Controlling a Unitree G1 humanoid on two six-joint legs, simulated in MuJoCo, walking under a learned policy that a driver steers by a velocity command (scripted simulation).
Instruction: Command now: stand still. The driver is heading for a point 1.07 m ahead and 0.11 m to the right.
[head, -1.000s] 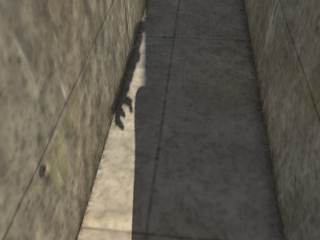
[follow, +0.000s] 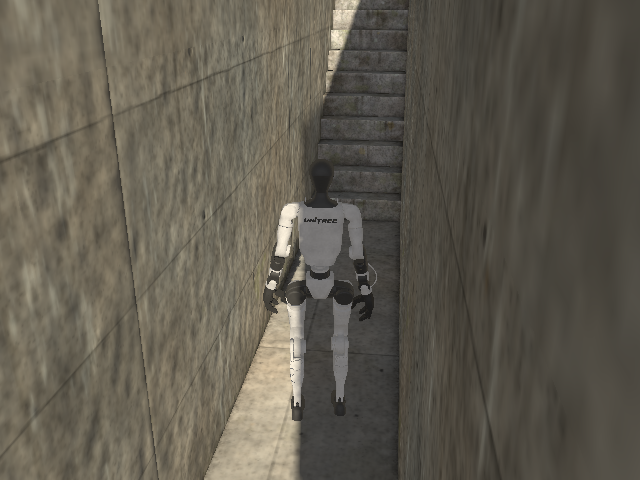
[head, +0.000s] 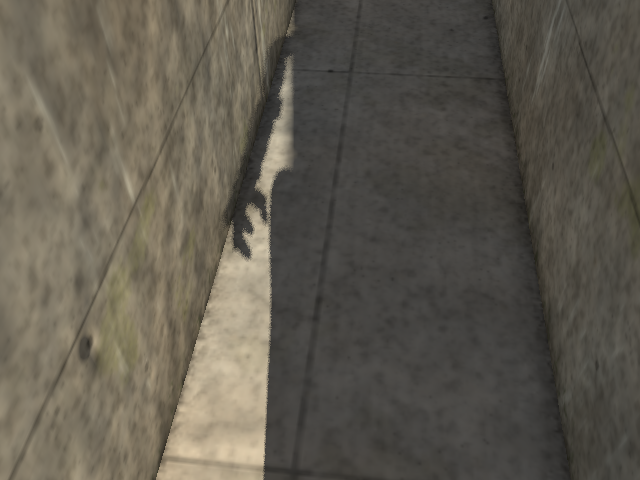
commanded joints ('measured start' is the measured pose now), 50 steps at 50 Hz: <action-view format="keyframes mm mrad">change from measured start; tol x32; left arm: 1 28 104 16 -27 0 -8 3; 22 -150 129 49 -261 9 -84 -42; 27 535 344 117 -78 62 -88 -46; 50 195 163 39 -204 20 -90 -60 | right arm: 1 59 -79 -12 -12 0 -4 -3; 21 295 -214 -75 -91 -30 -90 53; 41 -335 -91 -1 -381 -27 -17 106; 50 69 -223 -63 -297 -22 -49 53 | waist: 1 0 -4 23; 24 11 116 105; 27 198 -409 -123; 30 83 -17 46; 50 -66 82 -33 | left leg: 1 -16 113 -80 -29 246 52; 7 -12 113 -78 -29 251 51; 14 -187 106 -183 94 -441 173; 23 88 318 -393 -24 141 273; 29 -756 -17 -130 996 -189 124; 43 -281 -73 85 307 290 62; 46 19 -81 74 251 169 120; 49 181 404 -904 -109 -660 345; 50 38 356 -744 -136 -622 300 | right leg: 1 -37 -128 102 -43 227 -35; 7 -34 -128 102 -42 239 -36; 14 -292 -134 238 53 -554 -166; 22 -693 -72 -8 445 -276 -44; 25 0 22 -93 136 -59 -38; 28 256 -426 680 -111 -185 -230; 45 -79 -213 -13 146 983 -103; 47 -269 -118 -55 623 546 -114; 48 -449 -22 -29 999 -283 -122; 50 -635 -46 80 1027 -199 -129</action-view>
